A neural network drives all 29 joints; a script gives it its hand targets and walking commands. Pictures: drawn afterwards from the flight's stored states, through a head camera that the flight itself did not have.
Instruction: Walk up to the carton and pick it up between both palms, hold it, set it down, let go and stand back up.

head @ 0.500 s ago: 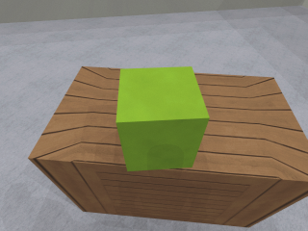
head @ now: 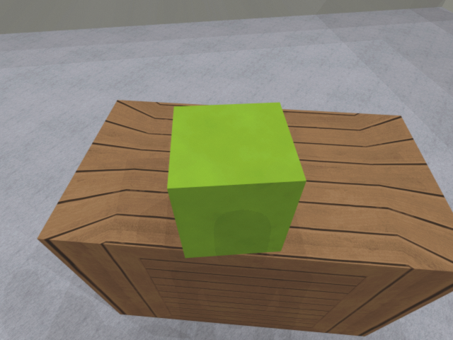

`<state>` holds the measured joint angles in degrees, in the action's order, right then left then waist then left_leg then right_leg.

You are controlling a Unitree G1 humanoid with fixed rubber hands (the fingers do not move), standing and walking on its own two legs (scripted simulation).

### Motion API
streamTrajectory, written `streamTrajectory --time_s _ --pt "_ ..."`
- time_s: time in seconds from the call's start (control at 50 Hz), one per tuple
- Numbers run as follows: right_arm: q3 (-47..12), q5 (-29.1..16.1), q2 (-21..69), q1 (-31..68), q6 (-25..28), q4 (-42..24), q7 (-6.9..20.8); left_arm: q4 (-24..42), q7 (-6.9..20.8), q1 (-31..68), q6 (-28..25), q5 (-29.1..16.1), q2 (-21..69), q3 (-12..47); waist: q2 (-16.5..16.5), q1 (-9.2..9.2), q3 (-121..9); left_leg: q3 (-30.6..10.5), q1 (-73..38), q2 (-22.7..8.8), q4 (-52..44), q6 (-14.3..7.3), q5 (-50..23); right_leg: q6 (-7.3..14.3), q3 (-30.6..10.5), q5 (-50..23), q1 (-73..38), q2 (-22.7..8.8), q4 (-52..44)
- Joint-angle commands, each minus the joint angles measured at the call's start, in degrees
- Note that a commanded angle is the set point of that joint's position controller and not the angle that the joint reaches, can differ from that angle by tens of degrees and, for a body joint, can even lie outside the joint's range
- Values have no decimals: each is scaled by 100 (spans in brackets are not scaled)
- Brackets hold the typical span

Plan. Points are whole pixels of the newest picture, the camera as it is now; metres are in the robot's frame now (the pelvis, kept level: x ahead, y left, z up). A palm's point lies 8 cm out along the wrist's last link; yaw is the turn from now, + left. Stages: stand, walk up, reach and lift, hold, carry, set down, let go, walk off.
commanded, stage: stand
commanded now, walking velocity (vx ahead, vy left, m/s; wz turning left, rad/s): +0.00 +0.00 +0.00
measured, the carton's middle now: (230, 183) +0.42 +0.02 +0.02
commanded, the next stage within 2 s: none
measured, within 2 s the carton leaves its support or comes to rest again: neither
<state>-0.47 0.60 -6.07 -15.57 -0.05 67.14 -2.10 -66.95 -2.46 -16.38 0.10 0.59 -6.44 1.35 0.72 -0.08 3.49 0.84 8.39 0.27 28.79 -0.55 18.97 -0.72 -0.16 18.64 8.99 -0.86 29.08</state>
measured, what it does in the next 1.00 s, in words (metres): stands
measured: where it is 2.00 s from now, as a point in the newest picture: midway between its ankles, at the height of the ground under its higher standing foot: outside the picture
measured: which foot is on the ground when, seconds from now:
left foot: down 0.00-1.00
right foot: down 0.00-1.00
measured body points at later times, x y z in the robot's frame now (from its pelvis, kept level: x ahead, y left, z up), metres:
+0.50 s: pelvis +0.00 -0.01 +0.00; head +0.01 -0.01 +0.45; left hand -0.02 +0.20 -0.16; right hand -0.03 -0.20 -0.16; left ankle -0.04 +0.11 -0.74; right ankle -0.03 -0.13 -0.74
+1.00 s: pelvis -0.01 -0.02 +0.00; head +0.00 -0.02 +0.45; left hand -0.05 +0.18 -0.16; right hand -0.04 -0.21 -0.16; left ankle -0.04 +0.11 -0.74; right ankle -0.03 -0.13 -0.74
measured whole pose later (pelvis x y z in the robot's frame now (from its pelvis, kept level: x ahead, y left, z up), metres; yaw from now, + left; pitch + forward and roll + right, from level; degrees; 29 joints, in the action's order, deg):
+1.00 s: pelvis -0.01 -0.02 +0.00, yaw +0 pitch -3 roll +0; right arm -0.4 0.5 -4.7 -16.7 -0.3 68.9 -2.8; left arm -68.0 -2.5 -18.0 -0.5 0.6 -5.4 0.7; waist 0.3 0.3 3.4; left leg 0.3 7.0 -1.1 25.9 1.1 16.4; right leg 0.9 0.5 16.5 7.8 0.5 26.9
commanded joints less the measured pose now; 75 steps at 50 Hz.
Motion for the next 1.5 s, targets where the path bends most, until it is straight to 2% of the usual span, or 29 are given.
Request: streamTrajectory --time_s 0.0,0.02,0.04,0.1,0.14,0.2,0.24,0.28,0.3,0.32,0.38,0.4,0.48,0.58,0.6,0.62,0.66,0.74,0.92,0.94,0.98,1.06,1.1,1.16,1.22,1.3,1.38,1.42,1.48 --pt "91 -35 -558 -638 32 -3 -67 64 -54 -389 -54 8 -454 -82 -291 -51 106 -342 120 -486 -569 -81 -1628 249 -334 -1674 37 -402 -438" --pt "46 28 -407 -539 33 -5 -94 38 -49 -479 -58 -25 -370 -125 -227 107 60 -351 190 -507 -560 -113 -1867 237 -260 -1717 -6 -414 -402" --pt "96 2 -569 -585 31 28 -97 25 -68 -408 -57 -11 -457 -86 -144 -61 -71 -397 -8 -509 -550 -148 -1826 254 -265 -1895 31 -396 -436" --pt "70 -2 -515 -403 82 -13 -67 -17 -27 -453 -75 5 -335 -94 -179 43 87 -334 42 -492 -521 -150 -1980 170 -203 -1991 156 -386 -464" --pt "94 -16 -547 -688 43 30 -89 -98 -68 -519 -62 4 -332 -58 230 -28 125 -404 92 -501 -544 -114 -1884 277 -200 -1996 146 -403 -473" --pt "82 3 -473 -704 3 111 -107 -45 -53 -548 -61 1 -386 -114 -272 28 66 -306 -92 -439 -587 -121 -1724 215 -264 -1573 223 -377 -572" --pt "41 7 -254 -795 48 128 -77 -43 -60 -403 -96 17 -571 -184 -291 -98 146 -364 -14 -505 -526 -120 -2025 241 -260 -1947 139 -422 -564" --pt "72 14 -400 -609 44 74 -94 -89 -61 -626 -86 -2 -464 -162 -226 55 295 -362 214 -485 -632 -85 -1688 221 -285 -1773 70 -389 -557" --pt "83 -14 -340 -500 12 24 -96 -238 -61 -719 -53 0 -156 -53 259 84 426 -392 159 -543 -616 -114 -1673 247 -261 -2035 216 -408 -540" --pt "135 10 -552 -584 15 62 -115 -122 -84 -508 -69 32 -230 -57 -38 -6 209 -300 53 -544 -625 -134 -1732 270 -298 -2056 55 -436 -563" --pt "72 4 -380 -626 90 114 -119 -80 -55 -378 -63 15 -476 -154 51 -6 162 -368 150 -547 -655 -106 -1910 267 -254 -2106 -81 -427 -526" --pt "43 -35 -294 -611 78 127 -115 48 -47 -299 -59 -2 -506 -180 -355 15 153 -360 218 -490 -693 -96 -1861 258 -248 -1984 -145 -443 -565" --pt "62 -17 -385 -686 28 114 -76 -122 -91 -592 -46 -12 -603 -168 249 -30 166 -397 -5 -530 -755 -92 -1716 237 -249 -1943 -4 -417 -616" --pt "51 16 -492 -657 65 139 -58 0 -41 -355 -71 -34 -438 -130 -320 -27 55 -394 23 -514 -718 -100 -1653 264 -325 -1744 -24 -423 -628" --pt "63 5 -505 -556 53 83 -83 -91 -55 -515 -62 14 -384 -123 -320 47 374 -388 307 -481 -766 -67 -1568 220 -262 -1701 -20 -411 -659" --pt "120 -20 -658 -637 79 69 -79 -156 -47 -621 -58 14 -448 -95 163 14 166 -385 28 -531 -766 -103 -1496 250 -274 -1710 103 -363 -627" --pt "57 -4 -362 -597 34 127 -95 -99 -56 -603 -39 -18 -291 -110 -230 76 332 -359 3 -475 -790 -40 -1429 257 -314 -1356 281 -348 -766" --pt "85 13 -505 -636 38 143 -114 -93 -52 -696 -120 -2 -272 -99 -136 101 292 -339 142 -500 -705 -88 -1655 242 -318 -1896 53 -424 -643" --pt "14 4 -183 -711 -25 187 -93 45 -66 -514 -101 26 -437 -150 -139 -25 484 -349 191 -531 -756 -33 -1329 314 -324 -1465 194 -408 -784" --pt "78 -13 -294 -760 -1 157 -112 -11 -52 -625 -107 -19 -336 -153 130 -2 428 -361 -159 -555 -707 -57 -1377 316 -388 -1508 447 -383 -820" --pt "105 7 -475 -746 -7 157 -89 12 -1 -437 -134 23 -452 -169 -64 -108 567 -303 181 -541 -716 -14 -1382 269 -313 -1370 308 -340 -882" --pt "47 13 -154 -661 18 130 -94 -1 -23 -794 -102 9 -410 -167 -152 119 538 -365 175 -545 -833 1 -1168 276 -301 -1164 280 -359 -868" --pt "85 -39 -314 -768 -30 113 -49 -64 -51 -841 -90 -16 -157 -82 -103 -23 552 -374 183 -518 -828 14 -1113 322 -371 -1302 321 -369 -897" --pt "85 7 -298 -618 -10 128 -82 56 -11 -736 -119 9 -555 -187 -312 64 259 -325 118 -527 -751 -13 -1095 293 -334 -1256 227 -348 -978" --pt "53 20 -259 -804 28 130 -61 45 -6 -721 -116 11 -361 -156 118 17 131 -326 200 -547 -757 7 -1089 327 -338 -1419 89 -356 -818" --pt "56 -2 -345 -743 -15 107 -68 -26 -55 -880 -59 -19 -393 -116 11 60 720 -352 374 -550 -819 15 -1002 336 -428 -885 586 -359 -1034" --pt "74 0 -253 -871 -18 103 -84 26 -8 -849 -136 -8 -144 -76 130 65 327 -302 60 -519 -667 40 -1172 340 -487 -1333 407 -390 -995" --pt "61 -21 -158 -773 -28 94 -36 156 16 -644 -154 4 -462 -162 -281 -30 403 -235 187 -494 -695 64 -1097 316 -501 -1205 392 -413 -1017" --pt "61 -2 -321 -953 -34 144 -44 109 0 -734 -186 -40 -368 -125 -60 -120 246 -293 79 -562 -710 103 -1253 363 -508 -1656 264 -369 -933"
